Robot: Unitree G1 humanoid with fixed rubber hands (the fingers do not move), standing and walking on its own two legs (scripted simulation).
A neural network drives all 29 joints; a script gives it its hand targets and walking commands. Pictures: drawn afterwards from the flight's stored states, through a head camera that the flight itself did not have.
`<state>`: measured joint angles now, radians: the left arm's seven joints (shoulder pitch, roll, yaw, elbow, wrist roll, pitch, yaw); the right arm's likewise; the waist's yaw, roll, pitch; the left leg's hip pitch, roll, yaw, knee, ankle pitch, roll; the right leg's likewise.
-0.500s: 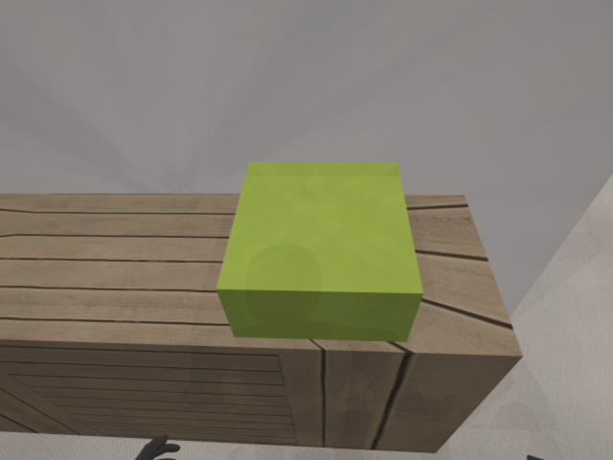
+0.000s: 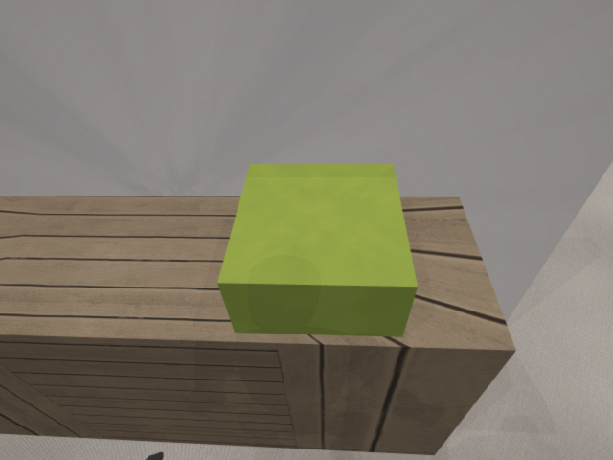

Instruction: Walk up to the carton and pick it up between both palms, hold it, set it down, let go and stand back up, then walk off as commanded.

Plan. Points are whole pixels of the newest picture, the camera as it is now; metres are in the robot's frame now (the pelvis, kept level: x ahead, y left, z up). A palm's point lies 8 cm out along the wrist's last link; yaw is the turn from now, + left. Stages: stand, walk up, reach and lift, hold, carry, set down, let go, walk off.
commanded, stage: stand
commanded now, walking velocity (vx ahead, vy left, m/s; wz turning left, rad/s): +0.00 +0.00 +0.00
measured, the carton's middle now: (319, 242) +0.52 +0.00 -0.04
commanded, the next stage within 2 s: walk off in 0.08 s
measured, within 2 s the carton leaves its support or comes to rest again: neither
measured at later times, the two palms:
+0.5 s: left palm out of the picture +0.07 +0.29 -0.11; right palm out of the picture +0.05 -0.28 -0.10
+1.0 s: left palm out of the picture -0.17 +0.44 -0.14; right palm out of the picture -0.04 -0.20 -0.08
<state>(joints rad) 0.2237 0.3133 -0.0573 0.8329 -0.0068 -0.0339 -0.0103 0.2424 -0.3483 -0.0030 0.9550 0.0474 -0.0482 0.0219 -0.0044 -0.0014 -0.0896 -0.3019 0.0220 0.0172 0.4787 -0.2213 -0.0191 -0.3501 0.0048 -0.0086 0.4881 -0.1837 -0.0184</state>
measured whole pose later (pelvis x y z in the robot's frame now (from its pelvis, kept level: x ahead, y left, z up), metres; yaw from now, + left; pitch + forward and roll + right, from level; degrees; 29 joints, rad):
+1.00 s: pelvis -0.18 +0.13 -0.02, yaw +1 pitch -5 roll -3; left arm 0.34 0.40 -0.03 0.86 -0.01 0.07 0.03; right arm 0.15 -0.45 -0.11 0.77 0.05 0.07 -0.02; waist 0.02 0.03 0.14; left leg -0.41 -0.14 0.01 0.81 -0.31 -0.11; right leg -0.25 0.06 0.10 0.55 -0.21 -0.07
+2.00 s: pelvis -0.45 +0.07 -0.02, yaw -5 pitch -8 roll +4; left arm 0.20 0.36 0.00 0.85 0.00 0.08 -0.03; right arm 0.19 -0.46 -0.11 0.83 0.05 0.06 -0.04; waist 0.02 0.05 0.23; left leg -0.39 -0.14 -0.20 1.09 -0.47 0.02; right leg -0.35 0.09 0.15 0.75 -0.27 -0.02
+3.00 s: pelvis -0.76 -0.12 -0.02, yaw -10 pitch -9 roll +5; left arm 0.16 0.30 0.05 0.78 0.00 0.03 0.03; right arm 0.26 -0.50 -0.11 0.73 0.05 0.07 -0.01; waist 0.00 0.11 0.20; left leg -0.41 -0.13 -0.19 1.26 -0.38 -0.02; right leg -0.26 -0.01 0.11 0.77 -0.34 -0.01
